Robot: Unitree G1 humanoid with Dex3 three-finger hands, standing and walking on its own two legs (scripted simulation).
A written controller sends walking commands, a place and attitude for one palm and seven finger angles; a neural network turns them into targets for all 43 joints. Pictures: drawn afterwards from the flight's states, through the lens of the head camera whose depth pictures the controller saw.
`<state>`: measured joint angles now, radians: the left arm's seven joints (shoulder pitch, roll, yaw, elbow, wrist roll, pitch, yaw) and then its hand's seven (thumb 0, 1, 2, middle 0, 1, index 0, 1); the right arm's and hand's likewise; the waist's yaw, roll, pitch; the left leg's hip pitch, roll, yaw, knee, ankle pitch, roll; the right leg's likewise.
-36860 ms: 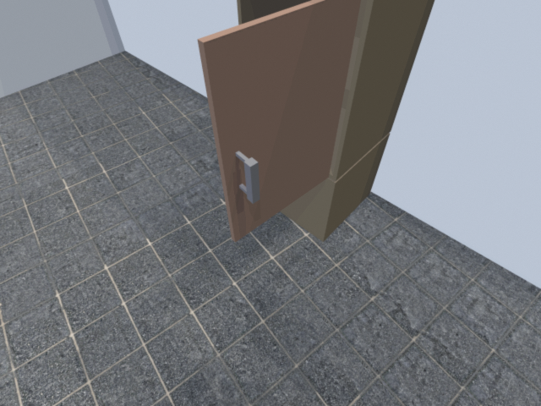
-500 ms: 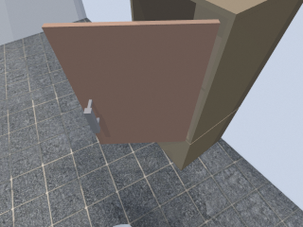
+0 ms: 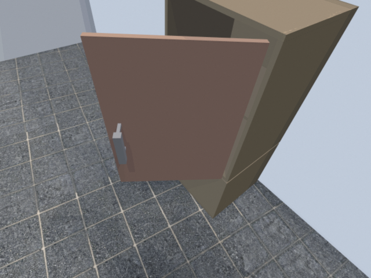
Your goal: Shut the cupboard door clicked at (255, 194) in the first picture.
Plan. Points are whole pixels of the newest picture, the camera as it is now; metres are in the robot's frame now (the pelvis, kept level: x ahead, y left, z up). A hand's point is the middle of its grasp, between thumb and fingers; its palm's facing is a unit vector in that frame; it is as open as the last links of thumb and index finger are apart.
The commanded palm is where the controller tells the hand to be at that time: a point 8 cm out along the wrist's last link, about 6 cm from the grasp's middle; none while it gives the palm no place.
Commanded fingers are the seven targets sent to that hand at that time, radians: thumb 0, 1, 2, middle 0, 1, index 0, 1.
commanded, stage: come to a stop and stand still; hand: left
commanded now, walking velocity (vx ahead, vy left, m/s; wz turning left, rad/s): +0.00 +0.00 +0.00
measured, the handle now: (121, 143) +0.50 +0.22 -0.07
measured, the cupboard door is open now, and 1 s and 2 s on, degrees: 55 55 55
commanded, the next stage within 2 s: look again from close up in 0.60 s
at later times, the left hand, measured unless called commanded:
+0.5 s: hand out of the picture -0.03 +0.19 -0.18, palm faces +0.02 -0.99 -0.14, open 7.4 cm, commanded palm none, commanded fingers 0.00 0.90 0.90 -0.20 -0.30 -0.20 -0.30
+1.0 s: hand out of the picture +0.01 +0.20 -0.18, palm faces -0.01 -0.99 -0.16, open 7.4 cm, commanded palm none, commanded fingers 0.00 0.90 0.90 -0.20 -0.30 -0.20 -0.30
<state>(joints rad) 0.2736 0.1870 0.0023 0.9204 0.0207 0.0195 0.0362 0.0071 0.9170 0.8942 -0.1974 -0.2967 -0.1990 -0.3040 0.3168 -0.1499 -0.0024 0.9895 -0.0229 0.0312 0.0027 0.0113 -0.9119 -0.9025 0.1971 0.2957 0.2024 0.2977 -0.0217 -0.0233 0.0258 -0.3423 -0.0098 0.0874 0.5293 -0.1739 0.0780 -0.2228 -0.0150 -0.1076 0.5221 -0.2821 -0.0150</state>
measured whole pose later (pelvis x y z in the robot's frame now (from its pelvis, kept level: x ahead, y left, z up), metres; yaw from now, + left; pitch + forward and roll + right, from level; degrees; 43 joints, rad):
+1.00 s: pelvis +0.03 +0.04 +0.01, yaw -1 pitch -1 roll -1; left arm 0.34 0.17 -0.02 1.08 0.02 0.00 0.05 0.01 0.91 0.89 -0.19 -0.30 -0.20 -0.30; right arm 0.27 -0.14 0.00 1.12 0.00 0.00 -0.01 0.01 -0.91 -0.90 0.20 0.30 0.20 0.30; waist 0.00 -0.05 0.02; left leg -0.23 -0.08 0.12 0.36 -0.13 0.13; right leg -0.14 -0.07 -0.06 0.40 -0.25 0.04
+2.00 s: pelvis +0.02 -0.02 -0.12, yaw +3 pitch +18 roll -4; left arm 0.39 0.25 0.08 -0.05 -0.27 -0.44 -0.28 0.02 0.90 0.90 -0.68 -0.83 -0.68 -0.83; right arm 0.12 -0.19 0.05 0.53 0.04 -0.23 -0.03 0.02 -0.90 -0.90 0.20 0.30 0.21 0.30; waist 0.05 0.04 -0.16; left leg -1.14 -0.04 -0.02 1.36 -0.54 0.06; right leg -1.06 0.07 -0.16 1.30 -0.56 -0.09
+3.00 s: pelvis +0.04 +0.00 -0.10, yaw +2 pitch +18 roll -4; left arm 0.39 0.24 0.09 0.04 -0.25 -0.40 -0.17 0.02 0.90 0.90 -1.29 -1.50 -1.29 -1.50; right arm 0.24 -0.25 0.02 0.50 0.03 -0.11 -0.03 0.02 -0.90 -0.90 0.20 0.30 0.21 0.30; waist 0.00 0.03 -0.18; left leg -1.05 -0.04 0.01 1.26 -0.53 0.09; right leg -0.99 0.07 -0.11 1.20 -0.54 -0.06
